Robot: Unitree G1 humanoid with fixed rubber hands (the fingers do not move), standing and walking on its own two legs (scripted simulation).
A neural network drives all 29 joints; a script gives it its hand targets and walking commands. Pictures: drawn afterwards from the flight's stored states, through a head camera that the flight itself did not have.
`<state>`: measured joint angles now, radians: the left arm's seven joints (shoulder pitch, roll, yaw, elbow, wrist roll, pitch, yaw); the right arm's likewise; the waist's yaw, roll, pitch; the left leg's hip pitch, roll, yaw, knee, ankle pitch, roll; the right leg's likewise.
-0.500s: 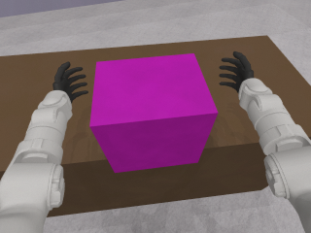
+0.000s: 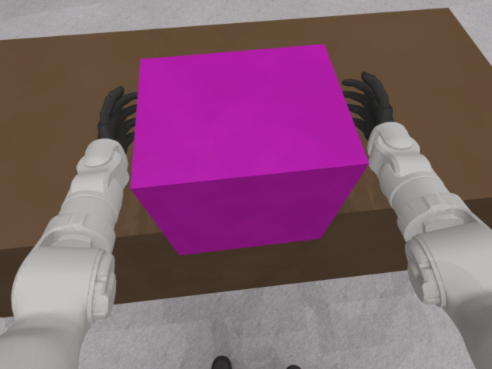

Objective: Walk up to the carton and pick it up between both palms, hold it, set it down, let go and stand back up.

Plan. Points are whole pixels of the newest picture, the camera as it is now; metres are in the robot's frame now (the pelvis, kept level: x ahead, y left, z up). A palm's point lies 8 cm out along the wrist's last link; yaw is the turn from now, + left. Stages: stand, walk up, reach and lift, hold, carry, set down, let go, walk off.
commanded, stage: reach and lift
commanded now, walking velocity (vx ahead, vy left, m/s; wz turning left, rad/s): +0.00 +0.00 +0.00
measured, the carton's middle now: (243, 161) +0.44 +0.03 +0.04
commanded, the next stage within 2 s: none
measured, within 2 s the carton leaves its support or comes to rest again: leaves its support in 1.86 s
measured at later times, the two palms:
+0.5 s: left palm (125, 142) +0.46 +0.21 +0.07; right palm (364, 126) +0.48 -0.15 +0.08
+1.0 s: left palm (130, 140) +0.47 +0.21 +0.07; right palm (357, 131) +0.48 -0.14 +0.08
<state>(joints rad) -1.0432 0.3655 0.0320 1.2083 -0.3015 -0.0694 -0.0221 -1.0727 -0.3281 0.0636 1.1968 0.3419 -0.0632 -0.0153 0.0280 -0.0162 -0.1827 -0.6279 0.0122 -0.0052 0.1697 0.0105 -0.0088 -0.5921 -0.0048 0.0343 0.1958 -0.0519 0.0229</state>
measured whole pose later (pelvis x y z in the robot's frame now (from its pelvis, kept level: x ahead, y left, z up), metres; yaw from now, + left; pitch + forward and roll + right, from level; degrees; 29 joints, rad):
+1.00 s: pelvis +0.02 +0.00 +0.00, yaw +0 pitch +24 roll +0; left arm -0.89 0.16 0.37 1.06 0.08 -0.10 -0.01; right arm -0.88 -0.08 -0.32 1.00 -0.10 -0.06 -0.04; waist 0.02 -0.01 -0.24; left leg -0.44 0.00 0.00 -0.09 0.11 0.00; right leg -0.40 -0.02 0.02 -0.07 0.05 0.02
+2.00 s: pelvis +0.03 +0.00 +0.01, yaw -1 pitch +18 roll +0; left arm -0.83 0.20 0.15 0.91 -0.07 0.14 0.07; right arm -0.84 -0.12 -0.14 0.87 0.06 0.17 -0.12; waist 0.04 -0.03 -0.23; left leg -0.34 0.01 0.01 0.00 0.03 -0.01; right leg -0.31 -0.01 0.02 0.02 -0.02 0.02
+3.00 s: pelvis -0.03 +0.00 +0.01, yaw +0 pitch +6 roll +0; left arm -0.79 0.12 0.29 0.55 0.05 0.55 0.02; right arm -0.83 -0.10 -0.26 0.56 -0.06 0.57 -0.02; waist 0.01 0.01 -0.20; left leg -0.25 0.01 0.00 0.11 0.04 -0.01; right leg -0.22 -0.01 0.02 0.13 -0.02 0.02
